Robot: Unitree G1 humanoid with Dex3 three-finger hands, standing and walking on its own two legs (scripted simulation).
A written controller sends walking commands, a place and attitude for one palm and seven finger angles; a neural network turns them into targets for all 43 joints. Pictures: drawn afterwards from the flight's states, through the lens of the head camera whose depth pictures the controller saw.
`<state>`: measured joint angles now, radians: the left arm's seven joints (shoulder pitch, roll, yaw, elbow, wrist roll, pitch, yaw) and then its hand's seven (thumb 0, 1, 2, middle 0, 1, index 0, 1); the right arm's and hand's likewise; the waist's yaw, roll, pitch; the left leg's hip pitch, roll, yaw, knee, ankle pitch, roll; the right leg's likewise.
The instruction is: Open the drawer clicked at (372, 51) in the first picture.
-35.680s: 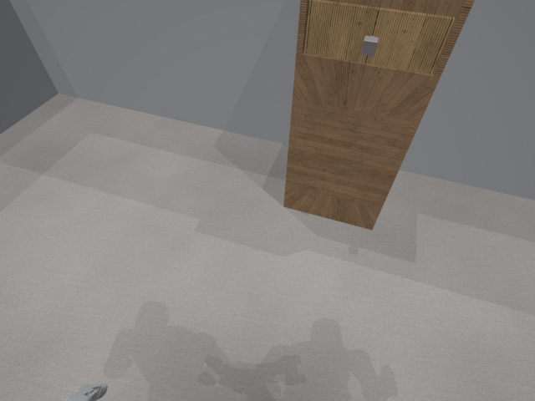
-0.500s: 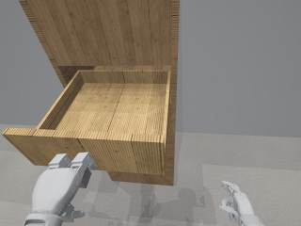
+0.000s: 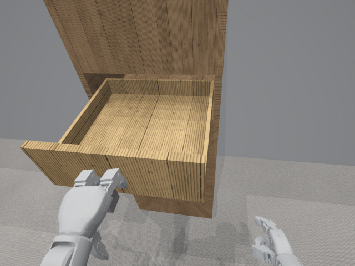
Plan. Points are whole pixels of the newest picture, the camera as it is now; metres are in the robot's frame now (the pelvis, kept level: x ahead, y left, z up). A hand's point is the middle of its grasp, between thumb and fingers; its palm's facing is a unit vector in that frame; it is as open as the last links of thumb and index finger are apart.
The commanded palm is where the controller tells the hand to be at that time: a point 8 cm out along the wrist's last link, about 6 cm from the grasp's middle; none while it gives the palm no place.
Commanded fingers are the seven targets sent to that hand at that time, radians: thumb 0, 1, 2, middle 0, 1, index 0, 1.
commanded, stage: lift the hand off the handle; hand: left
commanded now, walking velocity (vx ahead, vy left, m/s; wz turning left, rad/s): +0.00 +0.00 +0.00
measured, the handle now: (109, 191) +0.23 +0.19 +0.09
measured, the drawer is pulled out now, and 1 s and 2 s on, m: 0.30 0.30 0.30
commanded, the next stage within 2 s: draw the hand back to the body in 1.24 s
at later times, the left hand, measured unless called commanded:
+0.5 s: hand (93, 194) +0.19 +0.19 +0.14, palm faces +0.14 -0.15 -0.98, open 13.5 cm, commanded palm +0.15 +0.19 +0.21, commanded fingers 0.00 -0.50 0.30 -0.30 -1.20 -0.30 -1.20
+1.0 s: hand (87, 167) +0.20 +0.17 +0.22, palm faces +0.27 -0.14 -0.95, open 13.8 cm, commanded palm +0.15 +0.18 +0.28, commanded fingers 0.00 -0.50 0.30 -0.30 -1.20 -0.30 -1.20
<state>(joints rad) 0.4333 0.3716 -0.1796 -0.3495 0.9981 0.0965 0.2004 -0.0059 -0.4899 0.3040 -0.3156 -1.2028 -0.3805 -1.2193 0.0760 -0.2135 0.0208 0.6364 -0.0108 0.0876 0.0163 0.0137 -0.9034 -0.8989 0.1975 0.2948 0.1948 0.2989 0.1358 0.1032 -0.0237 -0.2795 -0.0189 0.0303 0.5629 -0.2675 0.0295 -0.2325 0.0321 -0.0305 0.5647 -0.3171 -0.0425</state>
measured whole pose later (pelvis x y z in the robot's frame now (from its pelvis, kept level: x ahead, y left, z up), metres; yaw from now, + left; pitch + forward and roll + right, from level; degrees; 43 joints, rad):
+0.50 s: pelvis +0.00 +0.00 +0.01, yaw +0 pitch -4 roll +0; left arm 0.38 0.45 -0.12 -0.53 0.90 0.19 0.04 -0.01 -0.49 0.30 -0.34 -1.22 -0.38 -1.22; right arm 0.05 -0.26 0.04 0.62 0.02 0.12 0.03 0.01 -0.90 -0.90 0.20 0.29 0.19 0.30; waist 0.12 0.14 0.00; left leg -0.16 -0.01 0.03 0.46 -0.22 0.03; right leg -0.12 0.04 -0.02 0.45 -0.26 -0.04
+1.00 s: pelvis -0.01 -0.01 +0.01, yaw +0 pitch -5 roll +0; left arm 0.23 0.53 -0.04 -0.68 0.79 0.27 -0.09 -0.01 -0.49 0.30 -0.32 -1.20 -0.33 -1.20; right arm 0.01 -0.26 0.06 0.60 0.04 0.13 0.05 0.01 -0.90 -0.90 0.20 0.29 0.19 0.30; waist 0.12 0.16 -0.02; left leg -0.15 -0.01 0.03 0.43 -0.19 0.02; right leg -0.11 0.04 -0.03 0.45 -0.25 -0.05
